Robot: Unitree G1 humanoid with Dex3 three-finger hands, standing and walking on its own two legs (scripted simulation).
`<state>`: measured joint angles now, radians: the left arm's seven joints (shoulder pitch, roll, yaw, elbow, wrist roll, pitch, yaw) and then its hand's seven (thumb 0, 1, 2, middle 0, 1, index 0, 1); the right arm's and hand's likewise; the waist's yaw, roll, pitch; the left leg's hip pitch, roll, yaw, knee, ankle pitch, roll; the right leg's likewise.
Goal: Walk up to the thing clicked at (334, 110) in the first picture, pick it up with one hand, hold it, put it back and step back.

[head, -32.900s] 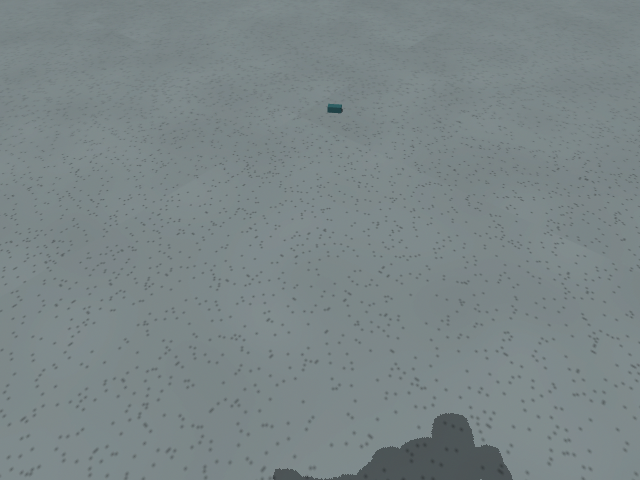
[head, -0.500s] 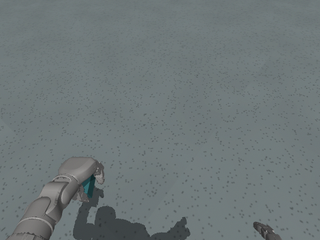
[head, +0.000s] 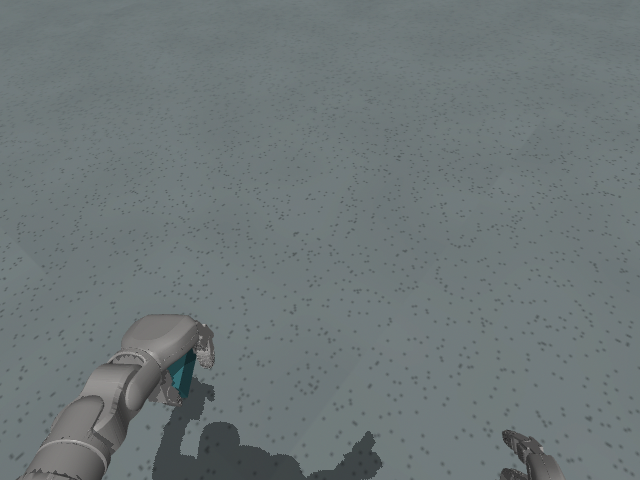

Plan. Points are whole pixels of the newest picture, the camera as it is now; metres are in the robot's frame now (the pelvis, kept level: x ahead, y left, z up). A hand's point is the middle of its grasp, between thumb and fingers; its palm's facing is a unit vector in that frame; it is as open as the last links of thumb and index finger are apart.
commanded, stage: hold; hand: left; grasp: from above
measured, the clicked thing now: (176, 364) +0.31 +0.23 -0.06
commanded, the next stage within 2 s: crouch in 0.76 s
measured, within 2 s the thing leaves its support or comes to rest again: neither
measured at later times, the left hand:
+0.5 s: hand (172, 366) +0.29 +0.22 -0.02, palm faces -0.47 -0.01 -0.88, open 7.5 cm
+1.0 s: hand (173, 357) +0.30 +0.22 -0.02, palm faces -0.46 -0.01 -0.89, open 7.6 cm
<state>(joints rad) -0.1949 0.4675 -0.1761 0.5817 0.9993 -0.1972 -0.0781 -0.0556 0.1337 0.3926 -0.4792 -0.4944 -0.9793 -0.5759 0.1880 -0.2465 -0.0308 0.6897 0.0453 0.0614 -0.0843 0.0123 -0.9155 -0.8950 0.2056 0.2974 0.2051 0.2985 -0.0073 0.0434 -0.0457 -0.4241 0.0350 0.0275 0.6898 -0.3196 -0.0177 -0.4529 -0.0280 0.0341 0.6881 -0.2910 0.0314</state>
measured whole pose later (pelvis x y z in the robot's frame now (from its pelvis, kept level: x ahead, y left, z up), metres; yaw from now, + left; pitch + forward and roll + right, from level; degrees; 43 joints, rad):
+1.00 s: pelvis +0.01 +0.00 +0.01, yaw +0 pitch +3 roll +0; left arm -0.21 0.46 -0.16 0.61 1.00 -0.21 -0.07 -0.04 0.11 0.44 -0.46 -0.58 -0.97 -0.66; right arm 0.18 -0.24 -0.03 0.70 0.05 0.07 -0.10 0.01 -0.92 -0.90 0.21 0.30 0.21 0.30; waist -0.01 0.04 -0.03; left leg -0.35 0.04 0.03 0.60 -0.30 -0.02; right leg -0.38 -0.03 0.04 0.61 -0.27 0.03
